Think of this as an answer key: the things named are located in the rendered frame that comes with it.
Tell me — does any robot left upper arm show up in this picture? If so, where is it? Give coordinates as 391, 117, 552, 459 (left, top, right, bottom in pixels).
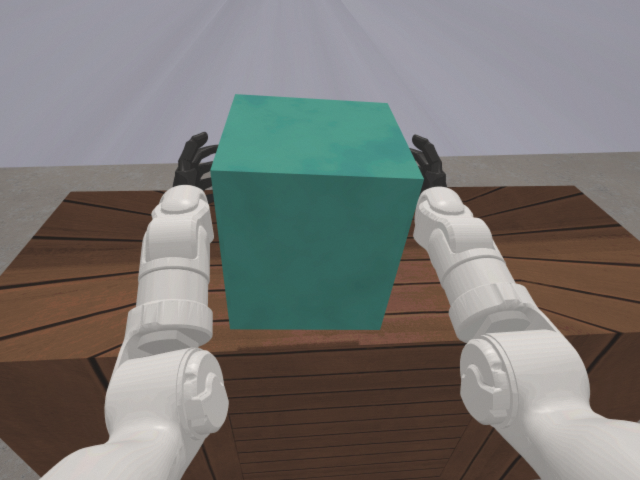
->
39, 347, 229, 480

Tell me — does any left robot forearm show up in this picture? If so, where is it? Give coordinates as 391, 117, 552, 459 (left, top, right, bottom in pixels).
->
104, 185, 214, 433

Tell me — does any right robot forearm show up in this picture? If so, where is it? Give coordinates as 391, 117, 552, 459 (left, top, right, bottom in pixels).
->
413, 187, 590, 399

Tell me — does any carton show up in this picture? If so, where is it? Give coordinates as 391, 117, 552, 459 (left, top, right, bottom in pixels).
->
210, 94, 424, 330

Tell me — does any right robot hand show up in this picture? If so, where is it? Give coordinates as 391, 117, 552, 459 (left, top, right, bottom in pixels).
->
409, 135, 447, 206

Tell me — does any left robot hand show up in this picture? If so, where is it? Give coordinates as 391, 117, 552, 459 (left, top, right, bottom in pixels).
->
173, 132, 218, 204

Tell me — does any robot right upper arm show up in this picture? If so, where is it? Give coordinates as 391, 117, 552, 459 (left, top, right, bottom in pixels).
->
460, 329, 640, 480

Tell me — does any pedestal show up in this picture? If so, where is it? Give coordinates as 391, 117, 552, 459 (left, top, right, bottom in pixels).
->
0, 186, 640, 480

